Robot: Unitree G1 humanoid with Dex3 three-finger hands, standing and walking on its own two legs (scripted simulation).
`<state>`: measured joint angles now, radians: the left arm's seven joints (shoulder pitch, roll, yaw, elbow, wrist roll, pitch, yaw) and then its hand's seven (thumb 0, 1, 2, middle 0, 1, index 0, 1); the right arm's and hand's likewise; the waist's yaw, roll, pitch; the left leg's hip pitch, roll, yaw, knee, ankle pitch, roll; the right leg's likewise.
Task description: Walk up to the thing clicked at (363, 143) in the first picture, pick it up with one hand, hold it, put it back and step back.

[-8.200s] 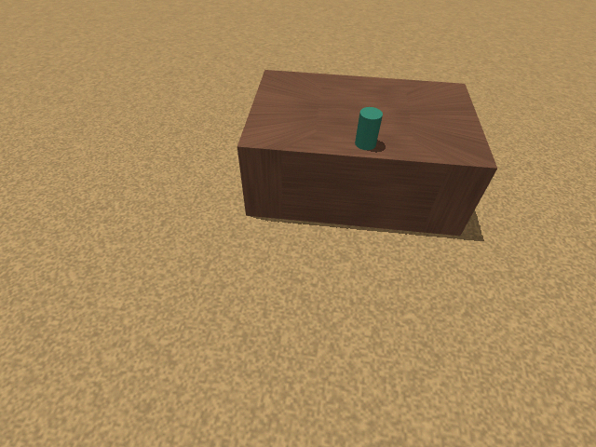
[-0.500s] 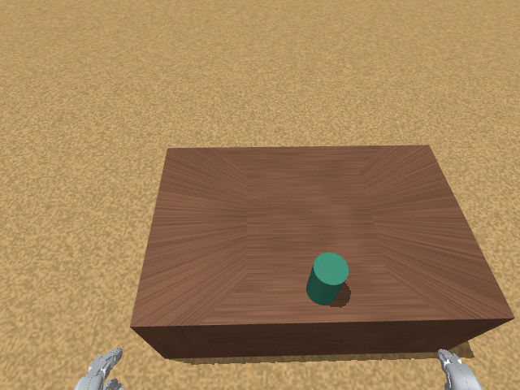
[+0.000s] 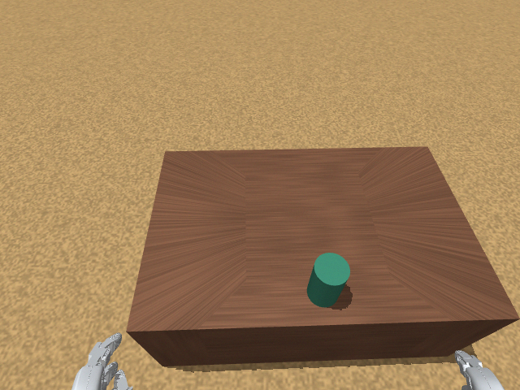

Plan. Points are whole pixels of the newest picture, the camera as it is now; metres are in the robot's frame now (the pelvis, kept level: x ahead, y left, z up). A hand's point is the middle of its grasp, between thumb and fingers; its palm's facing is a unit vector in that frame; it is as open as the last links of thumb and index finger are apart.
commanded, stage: go down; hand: right
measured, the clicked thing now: (326, 281) +0.42 -0.16 -0.27
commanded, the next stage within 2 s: approach in 1.82 s
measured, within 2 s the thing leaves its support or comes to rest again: neither
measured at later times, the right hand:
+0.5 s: hand (469, 335) +0.23 -0.31 -0.03, palm faces +0.18 +0.95 -0.27, open 17.5 cm
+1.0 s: hand (482, 288) +0.29 -0.34 -0.01, palm faces +0.16 +0.97 -0.17, open 17.7 cm
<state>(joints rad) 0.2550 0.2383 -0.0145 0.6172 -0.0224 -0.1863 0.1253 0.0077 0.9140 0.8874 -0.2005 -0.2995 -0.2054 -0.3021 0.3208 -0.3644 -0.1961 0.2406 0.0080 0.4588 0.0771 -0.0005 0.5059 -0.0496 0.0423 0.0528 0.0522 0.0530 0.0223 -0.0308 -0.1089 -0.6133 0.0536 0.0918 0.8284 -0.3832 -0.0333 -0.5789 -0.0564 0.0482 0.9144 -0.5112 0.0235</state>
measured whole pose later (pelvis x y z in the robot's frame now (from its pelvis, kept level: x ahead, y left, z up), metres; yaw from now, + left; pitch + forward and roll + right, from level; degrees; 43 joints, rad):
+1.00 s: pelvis -0.03 +0.00 +0.00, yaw +1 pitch +12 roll +2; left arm 0.33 0.29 -0.03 0.70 0.00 -0.18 0.15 0.01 0.89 0.90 -0.20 -0.30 -0.20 -0.30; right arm -0.31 -0.65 -0.49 0.90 0.06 0.01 0.42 -0.01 0.59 -0.05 0.03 0.06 0.04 0.06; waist 0.05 0.00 -0.06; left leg -0.71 0.05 0.08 0.83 -0.32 -0.02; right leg -0.67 -0.06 0.04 0.93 -0.46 0.02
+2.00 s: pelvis -0.02 -0.01 -0.01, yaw +1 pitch +16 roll +3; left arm 0.33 0.31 -0.05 0.70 0.02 -0.15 0.12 0.00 0.90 0.90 -0.20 -0.30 -0.20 -0.31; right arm -0.47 -0.77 -0.59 1.12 0.09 -0.18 0.52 -0.01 0.59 -0.07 0.03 0.06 0.04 0.06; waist 0.07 0.02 -0.07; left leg -0.78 0.05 0.08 0.85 -0.33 -0.03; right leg -0.76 -0.06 0.04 0.97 -0.48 0.02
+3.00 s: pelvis -0.12 -0.01 -0.28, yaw +3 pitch +34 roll +4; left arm 0.23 0.27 -0.04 0.65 0.06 -0.07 -0.03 0.00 0.90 0.89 -0.20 -0.30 -0.21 -0.30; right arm -0.87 -0.50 -0.52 1.00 0.04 -0.44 0.22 -0.01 0.47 -0.02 0.07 0.03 0.06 0.03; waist 0.17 -0.02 -0.17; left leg -2.00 0.09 0.01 1.91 -0.50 -0.04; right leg -1.95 0.00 0.08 2.05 -0.69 0.01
